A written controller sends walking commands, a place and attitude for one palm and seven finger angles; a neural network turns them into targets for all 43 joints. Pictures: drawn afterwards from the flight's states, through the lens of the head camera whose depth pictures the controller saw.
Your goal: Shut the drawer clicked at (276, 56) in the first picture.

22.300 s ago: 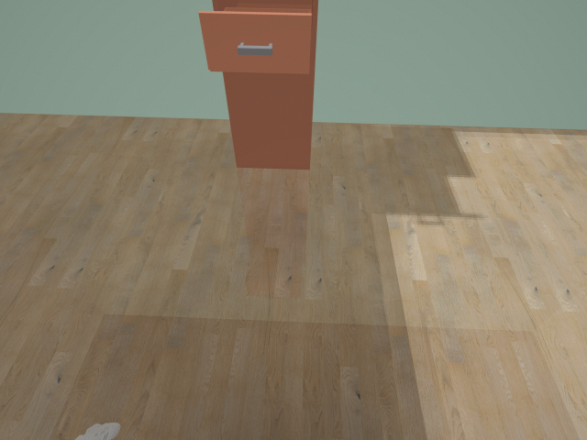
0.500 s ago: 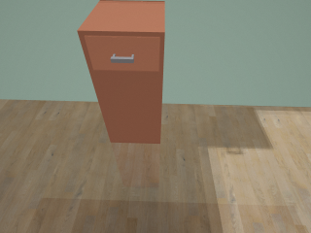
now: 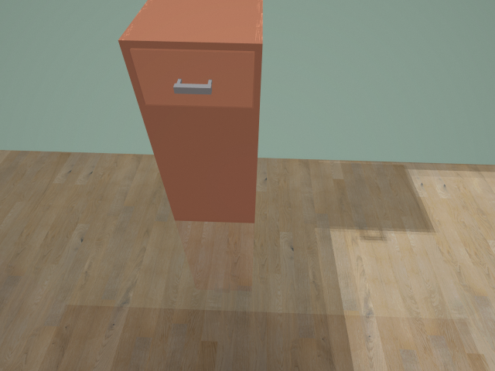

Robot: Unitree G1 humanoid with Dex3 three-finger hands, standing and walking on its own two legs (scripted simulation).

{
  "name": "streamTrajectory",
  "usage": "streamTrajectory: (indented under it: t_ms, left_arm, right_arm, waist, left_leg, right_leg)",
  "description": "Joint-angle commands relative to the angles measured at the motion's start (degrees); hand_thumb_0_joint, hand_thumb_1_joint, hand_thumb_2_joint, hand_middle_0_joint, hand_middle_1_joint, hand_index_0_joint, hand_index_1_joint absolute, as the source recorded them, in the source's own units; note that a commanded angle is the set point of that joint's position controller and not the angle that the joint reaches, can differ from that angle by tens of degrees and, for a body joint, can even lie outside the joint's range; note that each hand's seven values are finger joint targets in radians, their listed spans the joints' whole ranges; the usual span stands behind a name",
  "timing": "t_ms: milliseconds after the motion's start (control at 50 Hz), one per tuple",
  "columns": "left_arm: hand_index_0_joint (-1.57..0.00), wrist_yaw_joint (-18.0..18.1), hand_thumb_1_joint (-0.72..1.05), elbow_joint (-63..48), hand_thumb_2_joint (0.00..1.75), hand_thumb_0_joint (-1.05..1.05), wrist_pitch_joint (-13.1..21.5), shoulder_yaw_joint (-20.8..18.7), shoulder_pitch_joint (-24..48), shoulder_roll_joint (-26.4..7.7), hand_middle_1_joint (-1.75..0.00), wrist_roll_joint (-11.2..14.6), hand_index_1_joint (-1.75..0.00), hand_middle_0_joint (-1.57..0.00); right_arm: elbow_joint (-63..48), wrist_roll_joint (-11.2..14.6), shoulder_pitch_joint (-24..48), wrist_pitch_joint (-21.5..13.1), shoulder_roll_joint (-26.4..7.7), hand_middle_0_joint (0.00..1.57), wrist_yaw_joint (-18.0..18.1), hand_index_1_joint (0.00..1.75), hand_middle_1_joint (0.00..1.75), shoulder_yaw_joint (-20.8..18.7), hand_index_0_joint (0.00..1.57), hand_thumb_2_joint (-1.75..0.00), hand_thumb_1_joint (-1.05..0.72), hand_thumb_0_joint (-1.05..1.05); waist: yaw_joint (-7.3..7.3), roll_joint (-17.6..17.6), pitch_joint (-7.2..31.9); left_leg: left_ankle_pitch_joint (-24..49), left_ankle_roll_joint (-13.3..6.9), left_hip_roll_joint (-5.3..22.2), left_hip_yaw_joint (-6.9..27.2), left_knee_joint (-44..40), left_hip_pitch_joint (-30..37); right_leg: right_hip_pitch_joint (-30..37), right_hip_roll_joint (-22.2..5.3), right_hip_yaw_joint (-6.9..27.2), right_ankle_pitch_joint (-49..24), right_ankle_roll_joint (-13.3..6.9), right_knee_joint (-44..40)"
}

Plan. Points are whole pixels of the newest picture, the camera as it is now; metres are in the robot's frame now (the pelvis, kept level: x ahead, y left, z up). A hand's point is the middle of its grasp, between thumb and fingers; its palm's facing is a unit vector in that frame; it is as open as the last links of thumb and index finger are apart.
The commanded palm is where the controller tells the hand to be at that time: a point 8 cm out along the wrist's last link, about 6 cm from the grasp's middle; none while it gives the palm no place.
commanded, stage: look to check the result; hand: left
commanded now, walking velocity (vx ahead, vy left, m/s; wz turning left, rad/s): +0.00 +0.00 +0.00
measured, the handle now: (193, 85) +0.86 +0.21 -0.01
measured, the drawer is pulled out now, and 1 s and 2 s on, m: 0.00 0.00 0.00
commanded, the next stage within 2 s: stand and wait in 0.22 s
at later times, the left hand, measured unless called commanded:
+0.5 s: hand out of the picture +0.02 +0.18 -0.17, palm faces +0.02 -0.98 -0.22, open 7.4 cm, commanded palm none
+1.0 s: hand out of the picture +0.03 +0.18 -0.17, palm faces +0.02 -0.97 -0.23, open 7.4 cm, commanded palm none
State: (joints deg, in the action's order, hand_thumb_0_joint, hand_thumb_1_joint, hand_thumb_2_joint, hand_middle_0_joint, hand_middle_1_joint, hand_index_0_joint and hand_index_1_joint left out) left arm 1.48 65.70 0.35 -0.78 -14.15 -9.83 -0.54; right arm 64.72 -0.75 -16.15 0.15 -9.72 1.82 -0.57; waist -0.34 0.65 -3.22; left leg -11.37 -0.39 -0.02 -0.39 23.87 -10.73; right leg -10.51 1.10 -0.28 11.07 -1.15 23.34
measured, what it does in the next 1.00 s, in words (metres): stands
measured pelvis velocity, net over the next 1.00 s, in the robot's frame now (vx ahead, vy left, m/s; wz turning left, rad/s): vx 0.01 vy -0.01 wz -0.01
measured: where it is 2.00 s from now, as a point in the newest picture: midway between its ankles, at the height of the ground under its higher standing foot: outside the picture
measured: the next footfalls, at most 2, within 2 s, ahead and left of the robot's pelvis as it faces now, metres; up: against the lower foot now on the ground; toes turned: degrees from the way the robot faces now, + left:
none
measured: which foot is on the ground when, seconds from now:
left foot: down 0.00-1.00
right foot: down 0.00-1.00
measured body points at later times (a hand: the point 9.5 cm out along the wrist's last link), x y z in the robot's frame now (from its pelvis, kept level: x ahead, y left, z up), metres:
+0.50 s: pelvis +0.01 +0.00 +0.00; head +0.02 -0.01 +0.45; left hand +0.02 +0.23 -0.15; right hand +0.01 -0.23 -0.16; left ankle +0.02 +0.12 -0.74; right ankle +0.02 -0.11 -0.74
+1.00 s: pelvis +0.01 -0.01 +0.00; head +0.03 -0.01 +0.45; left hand +0.03 +0.23 -0.15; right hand +0.01 -0.24 -0.16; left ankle +0.02 +0.12 -0.74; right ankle +0.02 -0.11 -0.74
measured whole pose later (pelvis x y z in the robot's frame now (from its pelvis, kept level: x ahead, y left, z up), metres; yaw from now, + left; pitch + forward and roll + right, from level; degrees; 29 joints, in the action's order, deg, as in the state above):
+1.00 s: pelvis +0.01 -0.01 +0.00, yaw +0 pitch -2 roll +0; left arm 1.5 65.9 0.9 -0.7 -12.7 -10.4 -0.5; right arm 65.6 -0.6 -14.3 -0.1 -10.1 1.8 -0.4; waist -0.4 0.8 -3.1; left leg -11.6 0.2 0.5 -0.5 21.9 -8.7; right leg -8.8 1.6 -0.1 11.4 -1.6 21.9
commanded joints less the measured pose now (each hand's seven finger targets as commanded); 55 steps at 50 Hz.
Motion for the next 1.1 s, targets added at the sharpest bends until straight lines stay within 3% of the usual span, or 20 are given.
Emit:
streamTrajectory:
  t_ms: [0,300,560,1080]
  left_arm:
    - [-0.20,0.45,0.90,-1.62,0.90,0.00,0.65,-0.96,-2.38,-7.18,-0.30,-0.04,-0.30,-0.20]
    - [-0.20,0.46,0.90,-1.58,0.90,0.00,0.75,-0.92,-1.69,-7.47,-0.30,-0.08,-0.30,-0.20]
    - [-0.20,0.43,0.90,-1.59,0.90,0.00,0.96,-1.01,-1.36,-7.96,-0.30,0.07,-0.30,-0.20]
    - [-0.20,0.51,0.90,-1.59,0.90,0.00,1.23,-1.12,-1.33,-8.45,-0.30,0.02,-0.30,-0.20]
  right_arm:
    - [-1.17,-0.12,-2.99,-0.75,-5.88,0.20,0.33,0.30,0.30,-1.17,0.20,-0.90,-0.90,0.00]
    - [-0.84,-0.13,-1.78,-0.62,-6.01,0.20,0.25,0.30,0.30,-1.27,0.20,-0.90,-0.90,0.00]
    - [-0.47,-0.10,-1.41,-0.80,-6.57,0.20,0.34,0.30,0.30,-1.25,0.20,-0.90,-0.90,0.00]
    - [-0.37,0.03,-0.99,-0.89,-7.07,0.20,0.38,0.30,0.30,-1.39,0.20,-0.90,-0.90,0.00]
  waist:
    - [-0.08,0.57,-0.26]
    - [-0.08,-1.07,-1.50]
    - [-0.03,0.27,-0.36]
    - [-0.13,-0.53,0.62]
  left_leg:
    - [3.13,-1.64,5.79,4.87,-5.11,0.71]
    - [2.06,-1.43,5.57,4.66,-5.53,0.91]
    - [3.98,-1.26,5.64,4.40,-5.44,1.98]
    - [5.35,-1.15,5.90,4.03,-5.37,3.17]
  right_leg:
    - [-1.85,-6.11,5.21,-0.21,-1.95,-5.43]
    - [-2.37,-6.06,5.47,1.09,-1.78,-6.33]
    - [-1.10,-6.30,5.74,-1.50,-1.86,-6.38]
    - [-0.39,-6.30,5.86,-4.18,-1.81,-6.37]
